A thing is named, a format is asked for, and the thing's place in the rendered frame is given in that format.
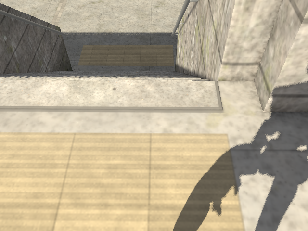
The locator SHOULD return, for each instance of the stairs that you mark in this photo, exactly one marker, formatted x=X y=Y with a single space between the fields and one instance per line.
x=104 y=75

